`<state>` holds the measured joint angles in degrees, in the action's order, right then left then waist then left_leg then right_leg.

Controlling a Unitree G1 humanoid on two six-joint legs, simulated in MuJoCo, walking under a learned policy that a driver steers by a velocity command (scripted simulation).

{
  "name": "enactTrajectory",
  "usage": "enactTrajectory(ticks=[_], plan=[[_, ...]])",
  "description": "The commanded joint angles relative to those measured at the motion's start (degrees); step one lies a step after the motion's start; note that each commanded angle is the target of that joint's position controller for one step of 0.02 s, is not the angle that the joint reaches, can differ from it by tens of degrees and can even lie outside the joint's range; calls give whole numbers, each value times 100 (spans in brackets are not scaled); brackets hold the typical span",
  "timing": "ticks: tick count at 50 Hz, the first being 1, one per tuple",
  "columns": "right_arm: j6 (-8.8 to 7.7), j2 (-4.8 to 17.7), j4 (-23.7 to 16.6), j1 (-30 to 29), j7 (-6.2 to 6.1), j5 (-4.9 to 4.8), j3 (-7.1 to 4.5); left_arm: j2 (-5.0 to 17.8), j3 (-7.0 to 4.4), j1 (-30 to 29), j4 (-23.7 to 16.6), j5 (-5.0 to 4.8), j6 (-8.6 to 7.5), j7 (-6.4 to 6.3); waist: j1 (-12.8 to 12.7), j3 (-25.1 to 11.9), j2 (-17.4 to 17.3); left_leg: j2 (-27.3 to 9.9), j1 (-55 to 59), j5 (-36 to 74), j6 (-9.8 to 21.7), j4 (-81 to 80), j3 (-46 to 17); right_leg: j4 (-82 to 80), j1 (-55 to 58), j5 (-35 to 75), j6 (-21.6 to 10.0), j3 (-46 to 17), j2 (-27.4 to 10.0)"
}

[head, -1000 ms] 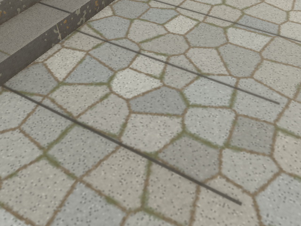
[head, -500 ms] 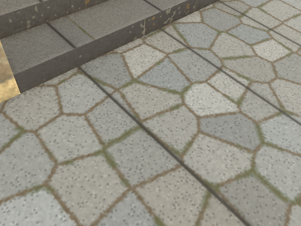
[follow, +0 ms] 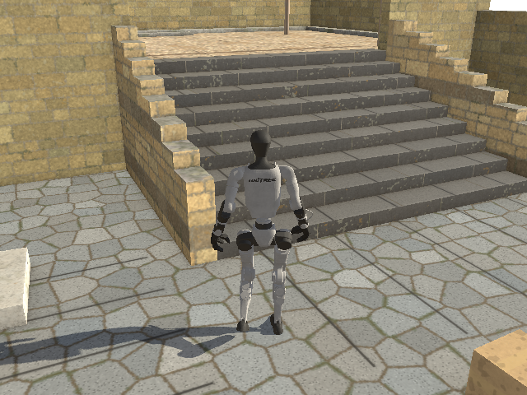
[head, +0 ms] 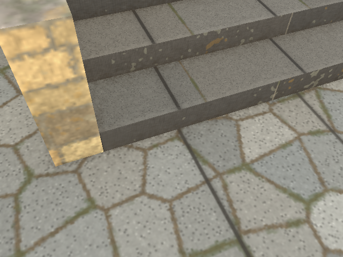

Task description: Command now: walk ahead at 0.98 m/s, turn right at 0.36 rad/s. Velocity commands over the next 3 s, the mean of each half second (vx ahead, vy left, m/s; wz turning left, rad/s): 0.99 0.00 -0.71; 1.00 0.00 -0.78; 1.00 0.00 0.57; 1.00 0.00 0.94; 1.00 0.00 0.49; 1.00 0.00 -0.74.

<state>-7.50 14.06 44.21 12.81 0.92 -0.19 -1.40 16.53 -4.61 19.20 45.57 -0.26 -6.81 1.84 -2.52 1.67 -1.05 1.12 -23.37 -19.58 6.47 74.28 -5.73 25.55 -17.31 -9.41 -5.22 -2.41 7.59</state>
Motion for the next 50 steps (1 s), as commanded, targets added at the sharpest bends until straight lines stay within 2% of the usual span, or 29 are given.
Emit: enactTrajectory(ticks=[1,4,6,8,10,12,13,14,15,16,18,19,21,22,25,29,31,33,34,35,36,37,38,39,40,42,44,47,50], plan=[[-222,238,-689,-220,-7,87,10,137,59,93,-306,-66,-59,5,375,-81,154,-507,-1515,87,-175,-882,-250,-1585,1015,-754,-1268,-2758,-1360],[-264,162,-1049,-939,-13,165,140,369,22,101,-323,-174,-40,-152,387,393,161,-520,-865,874,-523,-2445,80,-1734,-336,-345,-1176,-2272,-1256],[-291,182,-1199,-1395,24,107,153,595,-50,144,-380,-210,-4,-225,236,460,335,-224,491,1972,-702,-3420,256,-1784,-1302,-407,-919,-1945,-990],[-253,434,-1287,-1511,-26,-12,34,657,-76,439,-364,-284,22,-232,137,352,505,-99,1096,2481,-854,-3900,104,-1682,-1156,-649,-748,-2187,-1093],[-211,718,-1349,-1526,-100,-74,-108,565,-58,700,-313,-324,85,-227,132,248,522,-60,1135,2037,-845,-4303,6,-1137,-408,-581,-540,-2336,-1146],[-223,960,-1272,-722,-154,-93,-305,507,-36,702,-307,-255,145,-196,661,-313,536,-87,2052,1450,-604,-4462,76,348,-97,891,-223,-2109,-913],[-194,1200,-1072,603,-213,-91,-418,337,40,406,-490,-101,157,-159,1331,-1213,316,-755,3649,857,-309,-4206,-426,2103,-874,883,-3,-1749,-708],[-107,1696,-874,1599,-224,29,-513,-515,295,1193,-619,-177,103,-158,1116,-2488,-1602,-2398,5529,-918,512,-4792,-3139,4321,-2297,-1915,183,-1098,-182],[-83,1638,-744,1582,-113,8,-521,-339,367,1357,-755,-501,90,-210,952,-2480,-2609,-2910,5404,-2835,836,-5746,-5248,5626,-3384,-1987,155,-810,-649],[-56,1089,-793,1224,-129,-29,-438,52,278,702,-702,-493,146,-267,1080,-1296,-1590,-2574,4604,-2762,633,-5944,-4480,6064,-3882,-1474,162,-636,-922],[40,707,-630,746,-134,70,-332,169,221,-170,-862,-205,225,-225,852,-304,-230,-2092,3131,-514,372,-5879,-2477,5751,-3578,-857,144,-392,-1334],[45,545,-525,553,-125,175,-287,58,205,-298,-951,-176,277,-162,643,-44,-276,-1876,2550,40,313,-5991,-1826,5528,-3349,-749,128,-434,-1514],[34,323,-370,255,-61,79,-262,-167,239,-451,-1143,-292,443,-72,372,178,-445,-1735,1979,756,190,-6185,-884,5255,-3202,-831,124,-420,-1761],[20,330,-311,192,-47,29,-274,-204,258,-550,-1231,-269,496,-42,303,230,-368,-1712,1862,1178,170,-6268,-511,5184,-3257,-686,141,-378,-1799],[-27,680,-243,-128,-104,25,-343,-96,294,-817,-1453,-150,504,53,98,444,-198,-1570,1453,1836,81,-6555,530,4314,-3128,321,244,-268,-1823],[-33,1188,-56,311,-158,34,-414,115,273,-1790,-1669,-107,415,251,448,686,272,-1332,1744,2396,-213,-6752,1536,2408,-2387,1587,56,543,-1439],[32,1533,-23,517,-152,80,-453,353,187,-1922,-1755,-160,377,312,350,487,-43,-1361,2230,5002,-320,-6255,1791,1989,-1703,1336,-151,1054,-953],[187,1876,-52,591,-209,104,-513,761,-3,-1313,-1718,-238,404,313,-210,-63,-599,-1528,2696,7893,-351,-4824,1869,2069,-829,465,-363,1379,-451],[244,1958,-149,441,-227,93,-537,1089,-180,-267,-1480,-246,450,292,-778,-595,-764,-1604,2294,8571,-299,-3490,1803,2099,479,148,-562,1375,-262],[206,1848,-315,164,-237,59,-497,1480,-416,1283,-1030,-232,518,204,-1510,-1146,-457,-1336,944,7464,-436,-1468,1722,1510,2704,515,-891,795,-359],[1,800,-491,131,-201,193,-202,1859,-474,1288,-833,-231,607,66,-974,-854,1766,71,-1068,-311,-702,1459,1594,1192,3853,1402,-1236,-862,-1159],[-304,697,-991,1066,-76,-42,-34,1925,-329,711,-1288,-37,445,89,-87,-2604,2173,319,-2667,-1196,-614,2503,-142,-201,5152,-1755,-2554,-4663,-2351],[-450,1296,-1045,122,-45,-144,-121,1368,-302,844,-1366,-41,375,67,-630,-2396,928,-71,-2795,-373,-374,1884,-528,-1013,4677,-2965,-2028,-5051,-2300],[-447,1218,-1219,-283,-79,-241,-111,1280,-262,711,-1269,3,262,84,-312,-1160,188,-163,-2880,-146,-345,1286,-345,-1271,3522,-2571,-1771,-4658,-2176],[-383,1116,-1081,-225,-152,-104,-83,1102,-197,289,-1293,-4,160,107,46,-824,-581,-464,-2373,59,-379,718,-413,-1185,2506,-1966,-1572,-4178,-2012],[-162,1098,-930,141,-143,39,-141,933,-124,-315,-1360,55,131,52,560,-273,-384,-655,-1524,188,-588,15,-471,-1264,909,-1128,-1499,-3242,-1467],[18,934,-816,241,-136,67,-123,524,17,-417,-1179,-22,133,-40,657,66,-176,-936,-1338,427,-766,-705,-137,-1347,141,-589,-1384,-2256,-1322],[55,486,-1118,-705,-120,187,57,441,88,-121,-861,-5,108,-175,209,429,149,-925,-1146,2310,-889,-2118,381,-1375,-552,554,-1073,-1011,-870],[-14,364,-1181,-1356,-33,51,122,582,87,311,-600,-58,10,-137,-305,469,266,-644,-332,3982,-719,-3533,741,-1759,-581,99,-823,-622,-943]])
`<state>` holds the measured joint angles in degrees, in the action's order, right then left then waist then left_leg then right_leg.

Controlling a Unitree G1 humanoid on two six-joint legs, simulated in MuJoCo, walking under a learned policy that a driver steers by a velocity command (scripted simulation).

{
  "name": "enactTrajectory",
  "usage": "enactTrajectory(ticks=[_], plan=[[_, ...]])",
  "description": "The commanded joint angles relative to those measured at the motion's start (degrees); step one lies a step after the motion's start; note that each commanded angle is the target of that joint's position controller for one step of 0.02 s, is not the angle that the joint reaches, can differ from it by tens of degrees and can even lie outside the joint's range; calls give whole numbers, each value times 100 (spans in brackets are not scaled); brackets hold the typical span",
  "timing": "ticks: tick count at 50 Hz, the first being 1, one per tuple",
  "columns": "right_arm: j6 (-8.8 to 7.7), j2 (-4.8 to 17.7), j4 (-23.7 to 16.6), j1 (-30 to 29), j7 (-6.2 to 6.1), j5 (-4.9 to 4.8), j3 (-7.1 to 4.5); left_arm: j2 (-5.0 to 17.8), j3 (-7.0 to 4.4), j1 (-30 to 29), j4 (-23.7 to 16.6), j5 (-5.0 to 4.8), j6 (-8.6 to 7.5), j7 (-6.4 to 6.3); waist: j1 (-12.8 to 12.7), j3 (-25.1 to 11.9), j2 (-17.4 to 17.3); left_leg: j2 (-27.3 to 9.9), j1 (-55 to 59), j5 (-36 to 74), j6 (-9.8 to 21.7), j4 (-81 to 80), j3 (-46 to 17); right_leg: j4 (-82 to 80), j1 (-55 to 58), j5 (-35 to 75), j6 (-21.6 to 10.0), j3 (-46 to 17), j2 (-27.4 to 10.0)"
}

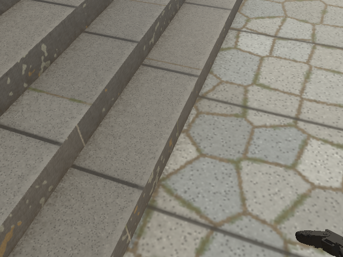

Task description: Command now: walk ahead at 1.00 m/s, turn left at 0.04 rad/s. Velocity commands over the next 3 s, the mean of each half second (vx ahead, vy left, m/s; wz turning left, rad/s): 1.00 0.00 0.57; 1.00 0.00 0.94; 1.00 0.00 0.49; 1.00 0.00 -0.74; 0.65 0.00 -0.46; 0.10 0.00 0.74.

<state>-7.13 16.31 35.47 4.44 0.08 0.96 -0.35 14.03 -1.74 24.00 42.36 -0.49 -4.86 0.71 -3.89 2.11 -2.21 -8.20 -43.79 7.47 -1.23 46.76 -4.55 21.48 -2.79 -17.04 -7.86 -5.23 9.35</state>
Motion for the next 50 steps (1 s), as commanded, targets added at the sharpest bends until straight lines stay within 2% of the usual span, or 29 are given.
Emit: enactTrajectory(ticks=[1,3,6,8,9,10,11,12,13,14,15,19,23,27,30,31,32,33,34,35,36,38,40,42,45,46,47,48,50], plan=[[-54,220,-359,-707,72,-161,-12,915,-212,-47,-175,-53,-216,8,-283,508,431,325,1562,1262,125,-1112,619,-1434,-1592,911,-525,-324,-1263],[-65,312,-440,-932,169,-281,-50,943,-205,120,33,-10,-191,22,-382,608,452,412,1003,932,302,-1431,618,-1327,-428,1493,-425,-197,-1603],[-81,612,-543,-743,327,-343,-206,1115,-225,-60,133,151,-49,-45,-41,313,542,837,720,-183,686,-1565,873,-593,1025,4953,-41,241,-1858],[24,896,-368,451,309,-396,-382,1310,-262,-362,68,402,54,-118,684,-569,1091,1198,1762,-973,897,-1128,1129,848,1482,7820,112,388,-1955],[107,1107,-10,1870,258,-389,-494,1438,-297,-856,-90,438,109,-145,1396,-1132,1066,1191,3156,-820,1031,-1227,1063,2365,993,8260,185,618,-1860],[222,1382,315,3177,187,-328,-564,1293,-253,-1161,-258,458,63,-193,1945,-1585,235,745,5038,-1214,1261,-980,212,4830,-613,6079,307,721,-1431],[148,1559,411,2931,224,-209,-597,308,-17,-183,-416,120,-120,-84,904,-1886,-2428,-597,7024,-2971,2636,-1961,-3377,7267,-3692,-684,987,159,-140],[177,1021,287,2759,193,-149,-536,812,35,-436,-575,-47,-368,35,1128,-2102,-1314,-689,7116,-4760,2387,-3088,-4736,6992,-4207,-641,614,-524,-390],[181,843,198,2531,156,-64,-493,956,1,-1061,-734,-202,-470,93,1095,-1353,-603,-656,6437,-4616,2099,-3213,-4188,6558,-4358,-390,474,-570,-718],[171,834,209,2322,237,-41,-500,820,55,-1540,-875,-45,-505,69,891,-627,652,-428,5364,-3737,1900,-3353,-3751,6019,-4119,-222,408,-404,-849],[127,782,146,1983,247,-53,-479,737,31,-1634,-904,102,-501,20,600,-335,874,-214,4645,-2901,1944,-3338,-3298,5483,-3913,-94,452,-395,-984],[198,679,93,1619,118,-207,-417,653,-19,-1420,-980,266,-285,-78,144,140,404,389,3272,-692,1932,-3364,-2168,4432,-3512,56,934,-128,-1180],[302,818,247,1691,-111,-280,-463,145,71,-2842,-1577,284,-244,-98,621,267,-49,1011,1602,307,1375,-3319,-1393,1855,-1853,1909,1158,565,-579],[284,714,341,1764,-197,-356,-514,624,-245,-2855,-1688,-74,-226,-194,581,-181,-581,761,2928,175,1068,-2720,-2039,770,-1327,2110,1282,34,-438],[348,731,73,1058,-232,-251,-542,1012,-566,-1485,-1451,-92,-287,-170,-425,-1150,-765,886,3756,2696,590,-273,-1929,163,-38,2364,935,151,-790],[343,306,-179,704,-176,-122,-400,1071,-595,-95,-1029,-97,-234,-154,-913,-2007,-504,1061,2575,956,435,1404,-1656,645,1971,2430,760,-255,-1457],[294,-791,-407,878,-115,63,-66,1225,-564,572,-810,110,-183,-100,-664,-2220,1524,1877,310,-4793,401,3610,-1337,1388,3638,4168,673,-1722,-2646],[270,-346,-432,2487,-148,-698,-106,1506,-558,-174,-1073,458,-237,-20,291,-2824,3192,1468,-656,-4413,293,5410,-1117,148,3586,1598,-524,-4514,-3988],[373,212,-224,1742,-227,-600,-188,779,-524,-619,-1248,400,-149,-98,-178,-1838,1866,957,-1364,-3706,162,6090,-390,-433,2855,-968,-727,-4070,-3559],[449,294,-490,844,-219,-399,-197,521,-425,-583,-1021,243,-84,-153,-319,-854,994,860,-1892,-3482,164,6589,75,-669,2056,-1323,-595,-3036,-3220],[519,-33,-696,461,-219,-218,-92,539,-360,-522,-747,266,-45,-159,-200,-380,346,762,-2013,-3694,206,7597,255,-763,1248,-734,-504,-2501,-3032],[615,-652,-1089,231,-68,-315,114,106,-127,-426,-89,281,2,-132,259,133,623,534,-2468,-3996,380,9050,3,-794,181,62,-250,-1516,-2869],[659,-1022,-1479,101,79,-400,293,-272,71,-328,432,104,58,-131,640,364,615,374,-3263,-4001,519,9469,-333,-833,-386,-42,76,-699,-2911],[704,-796,-1853,-293,151,-344,400,1,101,-1044,422,152,153,-157,1039,478,396,299,-2336,-3026,486,7316,-129,-1319,-2103,-162,356,449,-2308],[747,-428,-1899,-640,34,-131,351,774,49,-1365,392,276,-113,-270,1044,-23,360,380,-436,-2132,230,5850,820,-2028,-2801,2248,88,1325,-2033],[718,-335,-1704,-245,40,-82,317,1045,22,-1605,348,239,-111,-239,1280,-523,394,510,733,-2070,424,4991,1115,-1800,-2537,4510,142,1835,-1840],[649,-70,-1606,-343,22,-88,197,1350,-58,-1095,356,178,-111,-268,1126,-1040,338,893,1498,-2098,511,4150,1442,-1135,-1835,7394,86,1921,-1798],[604,-62,-1600,-254,10,-129,140,1924,-192,-792,402,216,-50,-312,1205,-1559,868,1040,1603,-2903,522,3648,1626,-532,-691,9924,-86,1743,-2223],[681,601,-1331,982,78,-287,-184,2279,-402,-1093,153,346,209,-290,1695,-2252,1664,1358,2207,-4525,749,2253,1541,1458,854,11656,-357,1519,-2691]])
Over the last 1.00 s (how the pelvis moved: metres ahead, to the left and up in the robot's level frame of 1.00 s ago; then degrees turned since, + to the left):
0.77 -0.24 0.00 -48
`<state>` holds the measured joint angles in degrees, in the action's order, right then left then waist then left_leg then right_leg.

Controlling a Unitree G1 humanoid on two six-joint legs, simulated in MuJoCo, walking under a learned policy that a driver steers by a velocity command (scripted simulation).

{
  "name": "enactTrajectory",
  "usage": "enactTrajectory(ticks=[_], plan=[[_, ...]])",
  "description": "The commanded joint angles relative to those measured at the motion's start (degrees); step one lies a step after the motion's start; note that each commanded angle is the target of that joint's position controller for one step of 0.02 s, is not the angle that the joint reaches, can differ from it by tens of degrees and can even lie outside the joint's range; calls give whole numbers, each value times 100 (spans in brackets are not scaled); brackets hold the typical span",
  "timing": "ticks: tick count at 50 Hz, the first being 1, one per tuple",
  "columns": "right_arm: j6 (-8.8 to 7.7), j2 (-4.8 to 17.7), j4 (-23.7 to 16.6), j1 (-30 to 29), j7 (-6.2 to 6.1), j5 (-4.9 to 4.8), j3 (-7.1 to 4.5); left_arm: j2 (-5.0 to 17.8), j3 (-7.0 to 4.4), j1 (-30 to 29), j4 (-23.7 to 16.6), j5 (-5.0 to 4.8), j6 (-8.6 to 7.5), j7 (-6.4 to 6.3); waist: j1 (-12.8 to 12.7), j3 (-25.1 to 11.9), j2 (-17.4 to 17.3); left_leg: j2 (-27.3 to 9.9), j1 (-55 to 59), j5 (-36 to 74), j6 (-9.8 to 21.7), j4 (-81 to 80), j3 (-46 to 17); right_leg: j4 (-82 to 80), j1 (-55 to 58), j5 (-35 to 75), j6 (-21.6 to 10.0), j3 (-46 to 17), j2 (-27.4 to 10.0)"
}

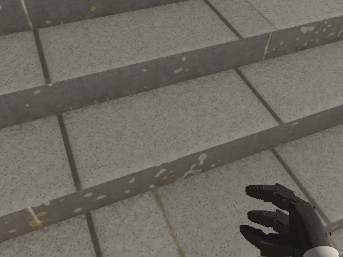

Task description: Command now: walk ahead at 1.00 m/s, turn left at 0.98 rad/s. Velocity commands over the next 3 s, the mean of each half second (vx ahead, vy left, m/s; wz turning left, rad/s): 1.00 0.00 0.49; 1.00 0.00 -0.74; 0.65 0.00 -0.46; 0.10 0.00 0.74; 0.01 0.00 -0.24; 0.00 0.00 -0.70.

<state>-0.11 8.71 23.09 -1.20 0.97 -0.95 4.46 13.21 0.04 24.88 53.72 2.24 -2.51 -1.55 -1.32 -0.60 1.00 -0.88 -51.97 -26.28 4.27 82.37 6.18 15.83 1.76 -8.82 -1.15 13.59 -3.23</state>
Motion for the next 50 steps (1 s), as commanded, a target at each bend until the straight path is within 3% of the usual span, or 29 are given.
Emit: enactTrajectory(ticks=[1,2,3,4,6,7,11,13,15,16,18,19,20,21,22,23,25,29,33,35,37,39,40,41,42,43,45,48,50], plan=[[-34,1774,222,2336,78,-162,-866,2246,-619,-1383,-1265,-49,31,-73,1720,-1875,892,793,4178,-718,505,-3286,-207,3862,-290,9389,-1043,-444,-1247],[-68,2041,627,2522,161,-159,-919,1021,-364,-1628,-1682,-10,-165,29,1198,-729,-1097,479,4948,823,1108,-4314,-2067,6457,-2939,1217,-704,-1032,-178],[-185,2271,593,2169,46,157,-889,593,-296,-2069,-2364,35,-552,239,800,-979,-2911,-850,5729,931,2289,-6198,-6157,9027,-5710,-1024,-480,-2215,1058],[-332,1565,763,2597,38,212,-723,529,-252,-2508,-2610,-75,-813,413,894,-608,-1585,-1210,5942,-428,2127,-6491,-6899,10058,-6984,-1140,-577,-2467,882],[-322,792,1480,3124,182,3,-523,-403,171,-2653,-2844,-59,-805,476,365,614,83,-784,4863,202,1502,-6094,-5182,10661,-7609,-1535,-417,-1897,701],[-253,561,1657,2886,193,9,-470,-674,330,-2238,-2867,16,-705,486,-45,677,6,-472,4117,196,1299,-5918,-4363,10821,-7408,-1402,-305,-1804,587],[-352,814,1799,1830,-64,41,-498,-517,533,-2549,-3283,44,-469,400,-517,1164,-337,-3,1554,490,1104,-6884,-3149,9858,-6481,-1517,116,-1061,216],[-400,1065,2080,2149,-203,-30,-514,-492,679,-3010,-3672,15,-483,298,-338,942,-113,-222,2149,533,931,-7206,-2747,8652,-6868,-1361,205,-922,-210],[-363,1247,2281,2533,-278,-193,-565,-350,771,-3479,-4043,14,-507,215,-181,-56,-43,-267,1513,1593,920,-8343,-2071,5617,-3544,-532,71,-317,-252],[-498,1325,2420,2853,-277,-134,-526,-88,543,-3295,-3868,-102,-542,186,-250,-1040,-415,-245,2043,5348,1002,-7817,-1867,5574,-1814,-375,88,198,428],[-485,2581,2464,2235,-187,222,-872,1110,-112,-1031,-3318,-478,-473,144,-1562,-2366,-1780,-789,4305,10951,866,-5698,-1426,5132,-961,-1409,20,59,812],[-421,2580,2418,1997,-244,294,-962,1507,-298,-175,-2862,-536,-352,155,-1710,-2275,-1540,-915,4954,11280,769,-4237,-1490,3976,-931,-1765,-228,-731,826],[-449,2034,2143,1479,-303,409,-874,1743,-352,932,-2081,-443,-224,239,-1725,-1925,-120,-599,4129,8475,746,-2158,-1771,2895,-215,-1659,-545,-2249,616],[-543,348,1693,1960,28,537,-491,1472,-231,1140,-1452,-178,-164,231,-502,-1793,3517,1063,1449,1696,469,585,-1801,388,631,-3667,-1519,-6378,-410],[-829,216,1437,2009,390,481,-406,235,44,290,-1555,-89,-160,121,-43,-1044,2417,903,253,1538,618,2576,-2257,-918,-12,-5029,-1606,-8230,-955],[-930,161,979,1219,561,332,-310,-222,145,13,-1422,-113,-182,168,52,-105,1221,715,-320,1652,765,3424,-1943,-713,-838,-4532,-1484,-7627,-1080],[-913,-417,604,555,642,487,-25,-534,158,266,-838,-154,-189,407,378,287,-527,352,-1056,1427,921,4419,-1516,413,-1767,-2204,-1182,-5149,-408],[-751,-336,543,903,453,282,212,-415,255,-244,-666,-214,-116,414,1010,625,-494,-145,-1516,1238,236,3858,-832,302,-3154,-1575,-1147,-3462,234],[-814,-727,-400,-934,211,319,557,-111,224,661,-195,-305,-130,318,388,820,-8,-365,-2233,936,-138,3169,-262,-354,-3385,-2000,-1263,-3945,242],[-973,-609,-978,-2104,13,476,589,44,104,930,-339,-480,-72,133,-59,315,-170,-487,403,1195,-382,674,144,-1361,-4261,-624,-1503,-4052,-114],[-972,-209,-743,-1158,-179,262,248,292,37,813,-328,-385,-214,65,485,-913,540,134,3317,719,-411,-627,706,-707,-3681,4383,-1315,-3380,2],[-909,1097,-162,1350,-285,-34,-449,1297,-291,-209,-497,-263,-257,-60,1993,-2067,1766,79,4516,-691,-35,-2387,-817,2165,-1668,8680,-875,-3508,-83],[-859,1867,273,2894,-265,-122,-789,1443,-393,-892,-794,-120,-349,-47,2595,-2945,1488,-272,5881,-1048,240,-3243,-1601,3590,-1757,7850,-853,-3517,26],[-807,2224,1056,3567,-233,30,-817,183,-152,-1455,-1471,-17,-489,61,1864,-2744,-1849,-1428,6953,-689,632,-4955,-4000,5583,-3644,1338,-834,-3189,864],[-759,1832,1011,2681,-383,236,-776,-225,-72,-769,-1653,-210,-589,278,1162,-2384,-2870,-2745,6672,-1028,1456,-6640,-7224,8094,-5484,-200,-606,-3152,1178],[-655,902,1220,2368,-428,46,-650,-121,-106,-1321,-1818,-247,-526,386,1041,-872,-1663,-2746,5923,-1496,1370,-6652,-6510,9196,-6178,-518,-580,-2505,676],[-569,-410,2073,2219,-279,188,-348,-654,94,-1853,-2392,-244,-180,539,384,413,-359,-2233,4193,-943,646,-6061,-3765,9580,-6358,-396,-706,-2036,131],[-479,-469,2707,1964,-132,252,-444,-974,270,-1445,-2493,-557,147,611,-247,805,-255,-1897,3284,674,-64,-6276,-1379,9992,-6488,-542,-633,-2215,-232],[-465,-92,2580,1329,-165,276,-479,-623,268,-1665,-2739,-550,274,573,-571,981,-132,-1560,2465,1360,-212,-6614,-47,8467,-6009,-249,-491,-2049,-324]])
Over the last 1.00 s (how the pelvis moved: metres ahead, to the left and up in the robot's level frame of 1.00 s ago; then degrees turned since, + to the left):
0.77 0.24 0.02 49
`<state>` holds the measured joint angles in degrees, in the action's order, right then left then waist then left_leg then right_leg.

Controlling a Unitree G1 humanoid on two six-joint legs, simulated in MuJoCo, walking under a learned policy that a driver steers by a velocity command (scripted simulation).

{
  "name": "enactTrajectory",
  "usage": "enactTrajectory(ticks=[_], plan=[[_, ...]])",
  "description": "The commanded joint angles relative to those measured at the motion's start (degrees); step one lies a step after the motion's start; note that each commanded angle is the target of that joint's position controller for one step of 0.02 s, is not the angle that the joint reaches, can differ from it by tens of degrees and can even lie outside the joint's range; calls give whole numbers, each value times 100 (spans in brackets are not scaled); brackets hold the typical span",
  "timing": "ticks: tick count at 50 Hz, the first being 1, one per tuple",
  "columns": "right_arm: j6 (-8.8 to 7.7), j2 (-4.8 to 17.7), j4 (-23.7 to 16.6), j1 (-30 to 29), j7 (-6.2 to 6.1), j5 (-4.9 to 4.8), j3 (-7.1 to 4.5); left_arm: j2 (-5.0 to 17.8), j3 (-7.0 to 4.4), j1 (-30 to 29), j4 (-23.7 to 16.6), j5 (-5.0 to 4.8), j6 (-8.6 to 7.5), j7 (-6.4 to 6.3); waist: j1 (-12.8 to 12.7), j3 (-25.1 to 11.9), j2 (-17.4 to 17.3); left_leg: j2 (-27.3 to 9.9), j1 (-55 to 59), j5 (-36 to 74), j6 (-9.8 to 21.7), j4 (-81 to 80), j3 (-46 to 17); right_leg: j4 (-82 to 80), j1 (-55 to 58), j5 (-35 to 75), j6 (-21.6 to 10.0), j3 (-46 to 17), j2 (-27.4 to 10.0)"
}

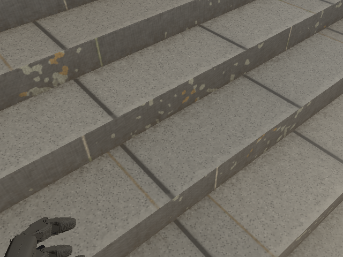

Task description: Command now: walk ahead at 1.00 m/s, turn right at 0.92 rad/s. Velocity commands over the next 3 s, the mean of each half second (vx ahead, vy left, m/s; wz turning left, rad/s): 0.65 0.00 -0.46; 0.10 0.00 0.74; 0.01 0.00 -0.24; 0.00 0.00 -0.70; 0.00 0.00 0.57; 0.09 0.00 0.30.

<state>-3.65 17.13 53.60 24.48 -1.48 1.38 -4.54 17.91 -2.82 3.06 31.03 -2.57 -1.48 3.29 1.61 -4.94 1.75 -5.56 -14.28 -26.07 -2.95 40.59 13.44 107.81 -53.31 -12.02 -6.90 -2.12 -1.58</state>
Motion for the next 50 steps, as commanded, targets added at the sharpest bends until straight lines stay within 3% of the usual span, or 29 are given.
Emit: enactTrajectory(ticks=[1,4,7,8,9,10,11,12,13,15,16,18,19,20,21,22,23,24,25,26,27,28,29,30,31,33,37,42,50], plan=[[-180,-650,-542,-1441,24,91,410,-891,508,307,-621,57,193,43,-937,1303,-216,-846,-1506,1774,482,-2516,-289,-1218,-86,518,197,-284,-421],[-274,618,-738,-1527,-149,111,143,-243,289,443,-659,256,284,35,-1089,434,-185,-466,-1004,3220,576,-2697,506,-3417,2012,955,276,754,-272],[-83,1602,-1002,-1077,-125,-68,-149,628,-174,723,-536,50,260,-84,-1220,-490,-675,-667,1277,8279,740,-1134,161,-4708,3167,-615,81,1617,476],[67,1535,-1047,-695,-74,-86,-173,809,-301,740,-385,-18,179,-85,-1008,-474,-494,-526,1704,8800,666,110,122,-5940,3632,-452,4,1906,722],[47,1359,-1251,-786,-32,-231,-149,779,-436,1421,-78,81,169,-90,-1197,-482,-488,-502,1229,8103,382,1472,15,-8439,5029,2428,-181,1341,444],[-9,817,-1288,-1021,-22,-322,-4,552,-388,2228,529,263,192,-163,-1369,388,426,232,-515,2678,198,4504,-76,-10374,5844,3784,-567,411,-64],[-296,-233,-1767,-1372,-13,69,256,1045,-287,2127,655,533,145,-190,-745,826,2009,810,-3837,-1168,131,7921,-558,-8085,7120,7984,-762,-663,-692],[-597,-704,-2075,-1157,86,20,493,1057,-210,2732,760,810,95,-211,-792,-1191,1447,1050,-5042,-1347,268,10070,-1859,-7030,8581,9621,-1701,-2112,-1863],[-703,-291,-2107,-1476,165,-201,475,981,-301,3452,1265,758,127,-229,-1159,-1970,390,1017,-5709,-981,272,10512,-1825,-7828,8901,7065,-1935,-2783,-2021],[-455,-834,-2321,-1542,179,-471,732,266,-100,2779,1523,308,260,-291,-487,-746,-79,475,-6911,-1344,437,10536,-1781,-8446,7680,2759,-1136,-2302,-2088],[-315,-1118,-2340,-1688,186,-498,883,-110,94,2111,1490,288,231,-338,-155,-84,-68,385,-6653,-1467,481,10386,-2148,-8491,6236,2511,-826,-1820,-2169],[-91,-740,-2669,-1775,177,-520,910,-152,292,228,1144,363,123,-308,803,1159,-136,132,-5206,-1226,411,7803,-1933,-9682,2760,1597,-201,-312,-1805],[-6,-551,-2748,-1893,82,-357,865,17,271,-136,1104,435,5,-320,812,1237,-172,297,-4092,-376,285,6758,-1438,-10069,1592,2143,-114,452,-1275],[19,-515,-2749,-1502,29,-1,846,372,163,-412,1159,383,-130,-348,1115,775,-213,178,-2302,820,242,5274,-1254,-10192,922,2447,75,1171,-768],[-9,-471,-2480,-1044,-36,120,755,637,29,-143,1288,353,-221,-378,1137,176,-198,699,-890,1448,238,4537,-744,-10032,1168,4041,48,1405,-482],[8,-226,-2251,-756,-149,60,615,1145,-96,209,1394,364,-273,-402,1133,-836,59,1171,11,1767,253,4396,-446,-9657,2324,6987,-160,1327,-546],[7,-78,-2059,-229,-199,-55,537,1529,-201,44,1361,330,-225,-356,1231,-1172,912,963,-327,984,228,3709,-549,-8994,3872,8993,-161,1199,-877],[27,204,-1949,312,-134,-75,416,1464,-203,-213,1333,264,-85,-369,1461,-1397,1313,880,-552,862,298,2918,-632,-8097,5320,10036,-125,997,-1137],[36,555,-2052,14,-53,-51,322,1029,-143,43,1259,109,108,-475,1128,-1000,1044,901,-1382,377,703,716,-1728,-6519,6359,8881,124,634,-888],[85,1072,-1809,-90,120,-32,164,540,-68,247,1027,344,141,-598,641,-745,-763,704,130,3540,889,-316,-3249,-5044,4590,2826,389,174,-374],[178,1511,-1885,-579,96,127,137,-205,82,824,726,659,83,-414,-263,-227,-3398,184,260,7547,1340,-1382,-5422,-1926,2912,-1261,905,-440,1349],[210,920,-2305,-1236,140,239,307,-274,20,1863,805,520,-30,-127,-641,-1259,-2831,-580,551,5846,1546,-1857,-6969,-223,2114,-1440,982,-1320,1262],[256,457,-2409,-1515,184,40,331,-20,-58,1475,722,362,7,-15,-590,-586,-1416,-381,-218,3585,1518,-1891,-6824,128,1856,-1180,1009,-1066,1173],[303,209,-2137,-1510,206,-251,320,-186,-2,1037,612,427,56,-25,-631,277,-544,33,-792,2104,1273,-1608,-6007,400,1321,-979,993,-713,1004],[302,90,-1904,-1342,186,-340,304,-365,82,824,427,457,92,-87,-703,533,-167,254,-1004,1585,1051,-1410,-5270,175,1157,-856,957,-703,803],[340,158,-1651,-852,109,-320,206,-530,201,144,-42,458,-20,-243,-517,726,-566,711,-831,2216,821,-1393,-4092,-75,1032,-1076,933,-407,754],[614,170,-1802,-664,-142,-335,74,-728,345,-594,-590,493,-16,-380,-321,204,-537,1121,161,4403,300,-1711,-3694,-1989,722,-1288,1100,212,752],[772,478,-2157,-619,-480,-166,-57,-597,212,-611,-665,246,51,-550,-129,-723,-889,326,1554,5767,597,-1405,-4819,-1570,196,-928,1509,-202,872],[763,405,-2086,125,-502,-300,-1,-728,275,-1353,-1113,288,-141,-589,361,302,-588,26,2519,5445,1146,-1165,-5544,669,-2109,-2018,1419,-166,989]])
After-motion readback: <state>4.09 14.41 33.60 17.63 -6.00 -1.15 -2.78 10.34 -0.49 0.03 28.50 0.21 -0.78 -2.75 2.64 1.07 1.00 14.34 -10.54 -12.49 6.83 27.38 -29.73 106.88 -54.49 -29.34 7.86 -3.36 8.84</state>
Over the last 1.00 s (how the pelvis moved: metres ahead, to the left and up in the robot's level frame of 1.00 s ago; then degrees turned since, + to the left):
0.79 0.05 0.37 -13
